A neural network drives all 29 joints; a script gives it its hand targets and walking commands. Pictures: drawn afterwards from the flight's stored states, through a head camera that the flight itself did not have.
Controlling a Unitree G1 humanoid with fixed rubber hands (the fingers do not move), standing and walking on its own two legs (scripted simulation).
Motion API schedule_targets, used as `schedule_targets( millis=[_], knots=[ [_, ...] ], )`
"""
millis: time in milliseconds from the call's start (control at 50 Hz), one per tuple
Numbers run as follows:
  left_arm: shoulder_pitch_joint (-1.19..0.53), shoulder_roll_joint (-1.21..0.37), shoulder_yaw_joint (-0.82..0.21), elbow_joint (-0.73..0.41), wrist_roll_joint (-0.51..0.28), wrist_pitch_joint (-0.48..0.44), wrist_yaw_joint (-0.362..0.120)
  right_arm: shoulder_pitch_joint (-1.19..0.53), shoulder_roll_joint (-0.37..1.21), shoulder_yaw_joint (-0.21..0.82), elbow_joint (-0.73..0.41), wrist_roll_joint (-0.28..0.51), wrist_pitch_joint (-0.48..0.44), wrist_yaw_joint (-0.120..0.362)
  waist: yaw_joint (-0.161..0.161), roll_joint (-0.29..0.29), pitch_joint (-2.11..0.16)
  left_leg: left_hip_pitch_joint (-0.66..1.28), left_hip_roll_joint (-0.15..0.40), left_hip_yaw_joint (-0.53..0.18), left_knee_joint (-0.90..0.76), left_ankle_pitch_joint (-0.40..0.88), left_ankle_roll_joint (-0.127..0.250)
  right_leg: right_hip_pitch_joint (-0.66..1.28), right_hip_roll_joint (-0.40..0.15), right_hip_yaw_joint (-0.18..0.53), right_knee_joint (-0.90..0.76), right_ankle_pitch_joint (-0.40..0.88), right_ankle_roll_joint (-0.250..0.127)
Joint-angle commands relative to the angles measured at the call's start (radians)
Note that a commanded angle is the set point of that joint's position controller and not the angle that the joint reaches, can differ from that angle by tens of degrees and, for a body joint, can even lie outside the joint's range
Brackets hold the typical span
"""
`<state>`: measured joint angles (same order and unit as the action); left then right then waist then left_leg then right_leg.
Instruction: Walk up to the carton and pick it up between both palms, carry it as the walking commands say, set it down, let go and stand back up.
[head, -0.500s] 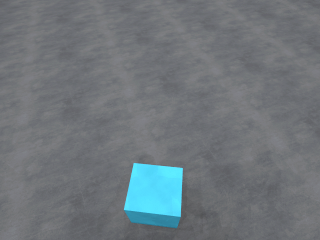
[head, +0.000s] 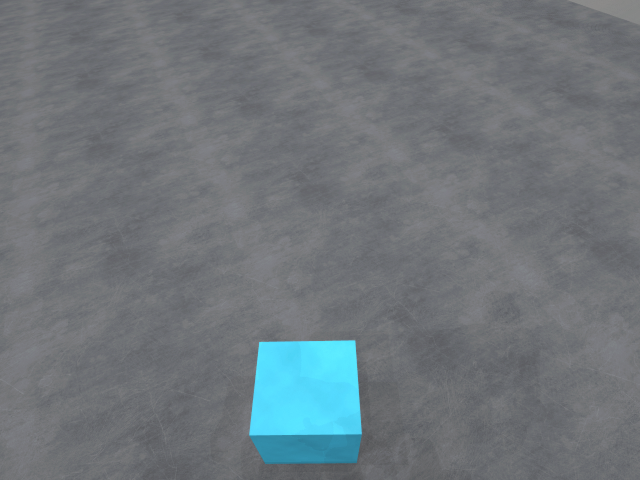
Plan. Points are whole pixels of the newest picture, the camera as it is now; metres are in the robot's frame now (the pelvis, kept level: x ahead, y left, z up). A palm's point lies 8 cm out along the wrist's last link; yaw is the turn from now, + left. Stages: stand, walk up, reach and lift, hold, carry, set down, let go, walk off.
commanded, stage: walk up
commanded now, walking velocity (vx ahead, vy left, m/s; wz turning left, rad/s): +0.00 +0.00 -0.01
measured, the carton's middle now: (309, 403) +0.45 +0.04 -0.64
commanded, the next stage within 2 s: stand in 0.86 s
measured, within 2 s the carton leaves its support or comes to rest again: neither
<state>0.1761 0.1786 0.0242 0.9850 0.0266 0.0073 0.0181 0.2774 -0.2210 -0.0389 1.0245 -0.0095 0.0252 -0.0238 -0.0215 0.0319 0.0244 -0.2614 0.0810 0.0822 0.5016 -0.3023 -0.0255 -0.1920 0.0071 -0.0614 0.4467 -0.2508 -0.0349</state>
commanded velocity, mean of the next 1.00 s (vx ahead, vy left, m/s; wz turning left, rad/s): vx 0.00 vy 0.00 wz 0.00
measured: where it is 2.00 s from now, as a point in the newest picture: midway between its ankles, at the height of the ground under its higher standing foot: outside the picture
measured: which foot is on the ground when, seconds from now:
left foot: down 0.00-1.00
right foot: down 0.00-1.00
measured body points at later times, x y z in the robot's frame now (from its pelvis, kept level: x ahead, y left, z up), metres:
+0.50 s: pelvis +0.02 +0.00 +0.01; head +0.02 -0.01 +0.46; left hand +0.02 +0.22 -0.15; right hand +0.02 -0.23 -0.16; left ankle +0.02 +0.14 -0.74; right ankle -0.01 -0.10 -0.74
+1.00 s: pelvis +0.03 +0.00 +0.00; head +0.04 -0.01 +0.45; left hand +0.02 +0.22 -0.15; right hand +0.02 -0.23 -0.16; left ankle +0.02 +0.14 -0.74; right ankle -0.01 -0.10 -0.74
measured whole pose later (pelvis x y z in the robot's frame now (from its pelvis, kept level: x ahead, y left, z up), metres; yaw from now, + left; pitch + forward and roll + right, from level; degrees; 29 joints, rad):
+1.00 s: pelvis +0.03 +0.00 +0.00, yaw +0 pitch +0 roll +0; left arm 0.29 0.14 0.01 1.15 0.01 -0.03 0.04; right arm 0.28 -0.16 -0.03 1.14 -0.01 0.00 -0.04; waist 0.00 0.01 0.02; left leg -0.14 0.06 0.06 0.37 -0.22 -0.04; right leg -0.10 0.01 -0.06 0.38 -0.27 -0.04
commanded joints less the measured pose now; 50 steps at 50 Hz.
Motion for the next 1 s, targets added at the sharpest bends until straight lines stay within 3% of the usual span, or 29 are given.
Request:
schedule_targets(
  millis=[0,40,80,120,340,980],
  knots=[
    [0.009,0.122,0.014,-0.007,-0.005,-0.024,0.005,0.040,-0.046,-0.001,-0.021,0.006,-0.003,0.010,-0.007,-0.168,0.041,-0.003,-0.013,-0.063,-0.033,0.007,0.019,0.004,-0.231,0.211,-0.233,0.134,-0.059],
    [0.020,0.111,0.011,0.003,-0.013,-0.030,0.008,0.049,-0.038,0.001,-0.006,0.005,-0.018,0.011,-0.004,-0.156,0.010,0.081,-0.013,-0.039,-0.126,0.137,0.024,0.013,-0.188,0.142,-0.203,0.156,-0.040],
    [0.040,0.101,0.007,0.016,-0.014,-0.032,0.006,0.053,-0.052,-0.006,0.005,0.004,-0.025,0.007,-0.002,-0.129,-0.007,0.158,0.013,-0.048,-0.168,0.198,0.032,-0.023,-0.163,0.130,-0.192,0.111,-0.026],
    [0.067,0.090,0.004,0.031,-0.017,-0.032,0.007,0.041,-0.055,-0.009,0.015,0.002,-0.024,0.006,0.006,-0.084,0.019,0.143,0.022,-0.060,-0.167,0.202,0.031,-0.024,-0.149,0.122,-0.201,0.049,-0.019],
    [0.124,0.060,0.001,0.106,-0.018,-0.031,0.015,0.051,-0.027,0.001,0.073,0.003,-0.033,-0.008,0.016,-0.033,0.040,0.143,0.040,-0.064,-0.196,0.239,0.021,0.009,-0.119,0.104,-0.171,0.109,-0.008],
    [0.188,0.051,-0.001,0.159,-0.021,-0.042,0.029,0.051,-0.024,0.000,0.106,0.001,-0.035,-0.018,0.020,-0.035,0.026,0.153,0.052,-0.068,-0.158,0.299,0.023,0.031,-0.116,0.084,-0.135,0.270,-0.016]
  ],
)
